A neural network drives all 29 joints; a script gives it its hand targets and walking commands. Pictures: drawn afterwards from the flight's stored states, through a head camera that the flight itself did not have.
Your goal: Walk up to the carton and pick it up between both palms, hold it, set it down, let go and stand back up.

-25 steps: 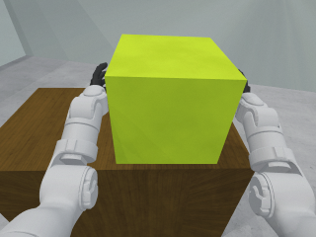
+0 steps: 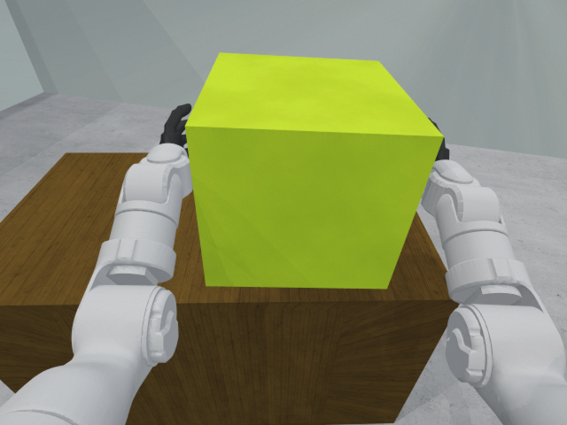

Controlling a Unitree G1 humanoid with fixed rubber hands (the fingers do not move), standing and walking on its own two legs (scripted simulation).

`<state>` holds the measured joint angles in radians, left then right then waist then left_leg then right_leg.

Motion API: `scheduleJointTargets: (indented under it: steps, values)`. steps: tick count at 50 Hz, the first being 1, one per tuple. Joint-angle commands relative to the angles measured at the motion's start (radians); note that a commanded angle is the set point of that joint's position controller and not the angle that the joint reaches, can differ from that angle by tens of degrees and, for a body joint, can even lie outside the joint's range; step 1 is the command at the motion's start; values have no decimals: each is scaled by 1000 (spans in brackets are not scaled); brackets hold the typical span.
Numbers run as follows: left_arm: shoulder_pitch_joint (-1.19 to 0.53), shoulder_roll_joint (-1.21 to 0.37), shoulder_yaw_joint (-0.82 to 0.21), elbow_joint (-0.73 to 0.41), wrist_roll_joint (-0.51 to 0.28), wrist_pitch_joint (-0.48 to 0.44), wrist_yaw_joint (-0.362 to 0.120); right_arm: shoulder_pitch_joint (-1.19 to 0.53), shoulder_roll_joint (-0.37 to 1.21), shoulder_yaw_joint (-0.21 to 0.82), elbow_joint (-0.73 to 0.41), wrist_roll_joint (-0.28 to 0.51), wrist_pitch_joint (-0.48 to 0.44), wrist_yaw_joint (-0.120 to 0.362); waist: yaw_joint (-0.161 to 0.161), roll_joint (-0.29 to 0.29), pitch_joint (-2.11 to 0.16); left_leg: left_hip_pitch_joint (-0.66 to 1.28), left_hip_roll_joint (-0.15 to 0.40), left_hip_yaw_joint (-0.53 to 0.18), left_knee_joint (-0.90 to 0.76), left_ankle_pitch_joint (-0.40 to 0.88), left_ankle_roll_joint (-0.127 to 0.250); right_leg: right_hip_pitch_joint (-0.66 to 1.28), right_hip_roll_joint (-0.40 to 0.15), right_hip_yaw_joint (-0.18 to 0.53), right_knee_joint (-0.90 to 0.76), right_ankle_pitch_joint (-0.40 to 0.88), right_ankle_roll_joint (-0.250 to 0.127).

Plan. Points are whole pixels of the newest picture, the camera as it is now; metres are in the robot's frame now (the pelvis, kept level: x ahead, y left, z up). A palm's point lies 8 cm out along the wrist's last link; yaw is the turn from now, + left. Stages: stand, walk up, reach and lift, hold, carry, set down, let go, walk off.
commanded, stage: hold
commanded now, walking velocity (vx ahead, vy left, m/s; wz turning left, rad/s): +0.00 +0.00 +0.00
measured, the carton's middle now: (298, 164) +0.44 +0.01 +0.19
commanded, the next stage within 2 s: none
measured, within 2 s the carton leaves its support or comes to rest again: neither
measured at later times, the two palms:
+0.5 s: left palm (171, 156) +0.39 +0.19 +0.23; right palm (429, 161) +0.39 -0.17 +0.23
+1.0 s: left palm (168, 151) +0.39 +0.19 +0.25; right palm (433, 162) +0.38 -0.17 +0.24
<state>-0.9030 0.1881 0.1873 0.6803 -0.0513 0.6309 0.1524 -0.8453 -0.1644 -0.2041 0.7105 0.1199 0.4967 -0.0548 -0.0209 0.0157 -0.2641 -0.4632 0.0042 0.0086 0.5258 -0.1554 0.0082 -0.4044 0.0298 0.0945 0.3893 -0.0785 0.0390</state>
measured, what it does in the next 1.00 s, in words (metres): stands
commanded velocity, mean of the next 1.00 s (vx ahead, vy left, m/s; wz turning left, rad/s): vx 0.00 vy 0.00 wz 0.00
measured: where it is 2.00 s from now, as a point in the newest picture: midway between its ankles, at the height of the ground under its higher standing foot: outside the picture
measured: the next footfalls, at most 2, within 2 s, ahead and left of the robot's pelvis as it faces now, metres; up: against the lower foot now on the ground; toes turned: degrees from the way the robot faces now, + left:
none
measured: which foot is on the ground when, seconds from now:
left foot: down 0.00-1.00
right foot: down 0.00-1.00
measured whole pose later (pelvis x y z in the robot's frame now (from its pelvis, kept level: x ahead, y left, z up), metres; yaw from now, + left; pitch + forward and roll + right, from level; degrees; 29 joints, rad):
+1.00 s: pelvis +0.00 +0.00 +0.00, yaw +0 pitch +4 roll -2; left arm -0.89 0.18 0.21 0.63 -0.04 0.67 0.14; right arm -0.84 -0.16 -0.19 0.66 0.14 0.54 -0.07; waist -0.02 0.02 -0.27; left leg -0.44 0.00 0.01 0.52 -0.15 0.01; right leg -0.38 0.03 0.09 0.37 -0.07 0.04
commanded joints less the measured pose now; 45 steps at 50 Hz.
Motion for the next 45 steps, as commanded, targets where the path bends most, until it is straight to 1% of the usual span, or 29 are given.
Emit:
scheduleJointTargets:
  steps: [1, 2, 4, 7, 9, 13, 14, 16, 17, 19, 20, 24, 25, 26, 27, 28, 30, 31, 32, 33, 34, 35, 36, 37, 38, 41, 43, 44, 45]
  values:
    - [-933, -841, -398, -407, -144, -92, -189, -1092, 670, 422, -437, 259, -92, 141, 5, 50, -590, 432, 33, -109, -218, -50, -42, 277, 32, -57, -87, -45, -65]
    - [-940, -841, -400, -399, -148, -90, -189, -1073, 649, 407, -402, 257, -82, 138, -8, 70, -571, 433, 39, -116, -217, -37, -53, 270, 36, -59, -84, -37, -63]
    - [-839, -814, -340, -365, -122, -75, -184, -1060, 654, 437, -458, 276, -71, 138, 30, 6, -549, 427, 21, -102, -212, 19, -37, 297, 41, -56, -89, -2, -58]
    - [-856, -816, -365, -351, -123, -69, -194, -1030, 636, 432, -423, 274, -62, 130, -4, 43, -516, 428, 23, -110, -208, 5, -54, 289, 43, -55, -99, -20, -68]
    - [-847, -804, -346, -402, -111, -60, -198, -994, 629, 440, -384, 276, -45, 132, 2, 42, -500, 423, 42, -117, -216, 6, -48, 303, 45, -54, -83, 0, -70]
    - [-863, -812, -400, -487, -141, -57, -196, -991, 639, 451, -471, 291, -48, 125, -16, 62, -570, 447, 11, -94, -185, 114, -61, 333, 50, -56, -80, 58, -66]
    - [-807, -819, -385, -410, -124, -43, -201, -985, 608, 434, -446, 290, -43, 122, -20, 63, -541, 447, 12, -93, -191, 104, -60, 323, 47, -59, -91, 49, -64]
    - [-890, -790, -395, -470, -138, -56, -197, -992, 624, 439, -429, 285, -34, 127, -15, 51, -557, 429, 18, -106, -200, 12, -56, 310, 36, -53, -98, -14, -58]
    - [-825, -776, -347, -408, -112, -47, -204, -991, 639, 449, -440, 286, -35, 121, -3, 23, -503, 407, 4, -89, -204, 38, -43, 332, 40, -52, -103, 2, -56]
    - [-894, -771, -377, -488, -144, -54, -208, -999, 673, 459, -468, 286, -31, 116, -4, 30, -564, 410, -9, -73, -186, 55, -32, 321, 32, -46, -83, 30, -48]
    - [-854, -753, -342, -476, -105, -49, -210, -987, 664, 471, -460, 292, -26, 119, 19, 2, -566, 432, 12, -92, -203, 61, -31, 353, 39, -48, -86, 31, -50]
    - [-801, -780, -374, -476, -115, -35, -218, -931, 650, 470, -476, 306, -23, 106, -7, 48, -544, 453, 8, -92, -188, 146, -51, 344, 43, -42, -87, 95, -53]
    - [-832, -774, -352, -457, -103, -33, -216, -972, 634, 463, -475, 289, -26, 112, 6, 13, -513, 433, 14, -97, -197, 67, -41, 304, 39, -50, -95, 24, -47]
    - [-847, -749, -331, -462, -91, -29, -220, -946, 647, 453, -401, 286, -9, 112, 2, 44, -467, 400, -6, -79, -206, 26, -31, 318, 29, -40, -99, -2, -53]
    - [-819, -771, -354, -477, -111, -38, -219, -1003, 664, 474, -517, 295, -31, 110, 1, 0, -536, 422, 6, -88, -199, 87, -31, 345, 38, -43, -96, 46, -56]
    - [-831, -758, -335, -463, -103, -36, -223, -992, 654, 479, -469, 295, -21, 109, 16, 6, -511, 406, 5, -85, -196, 84, -29, 344, 39, -46, -97, 26, -55]
    - [-851, -768, -349, -477, -119, -32, -231, -960, 669, 459, -456, 277, -12, 105, -10, 8, -502, 391, 0, -72, -205, 68, -31, 347, 39, -43, -97, 27, -57]
    - [-881, -770, -351, -422, -99, -30, -232, -983, 623, 415, -392, 255, -14, 110, -27, 56, -471, 403, 20, -81, -213, 32, -50, 312, 36, -48, -104, -13, -67]
    - [-874, -778, -384, -479, -131, -38, -231, -988, 659, 442, -491, 271, -27, 113, -13, 46, -530, 395, 3, -78, -199, 37, -40, 338, 32, -42, -91, 11, -62]
    - [-854, -779, -378, -486, -127, -37, -231, -975, 651, 447, -459, 283, -21, 112, -21, 51, -538, 419, 13, -88, -206, 31, -43, 351, 34, -39, -102, 8, -66]
    - [-786, -758, -323, -430, -83, -18, -231, -963, 637, 443, -424, 281, -13, 113, 17, 39, -463, 395, 10, -87, -222, 32, -36, 355, 31, -41, -98, 7, -60]
    - [-844, -741, -299, -386, -85, -21, -239, -997, 618, 420, -402, 255, -12, 112, -1, 4, -409, 351, -4, -67, -229, -21, -23, 328, 28, -36, -116, -48, -61]
    - [-893, -725, -281, -348, -48, -31, -242, -989, 624, 383, -317, 227, -16, 117, 15, 41, -368, 325, 11, -70, -262, -151, -21, 289, 13, -43, -113, -153, -61]
    - [-869, -738, -304, -385, -82, -26, -244, -994, 646, 408, -368, 241, -19, 119, 0, 9, -421, 357, 5, -64, -243, -89, -12, 306, 15, -33, -118, -103, -65]
    - [-877, -731, -300, -388, -73, -39, -246, -1024, 640, 402, -396, 238, -31, 122, 18, 5, -458, 354, 11, -68, -244, -118, -9, 314, 17, -43, -106, -121, -61]
    - [-945, -737, -305, -384, -85, -46, -245, -1049, 654, 379, -338, 213, -29, 123, 3, -9, -420, 330, 11, -63, -256, -151, -12, 297, 19, -49, -111, -146, -57]
    - [-962, -767, -337, -364, -96, -58, -233, -1050, 654, 370, -330, 209, -46, 135, -10, 61, -430, 322, 35, -89, -275, -204, -17, 291, 17, -61, -90, -141, -62]
    - [-935, -762, -313, -368, -92, -57, -229, -1072, 662, 384, -362, 211, -44, 137, 13, 1, -455, 345, 18, -73, -258, -149, -10, 296, 10, -44, -102, -126, -63]
    - [-931, -741, -303, -338, -94, -60, -233, -1079, 677, 396, -344, 215, -47, 132, 23, 4, -434, 335, 19, -75, -255, -152, -2, 277, 9, -49, -101, -146, -59]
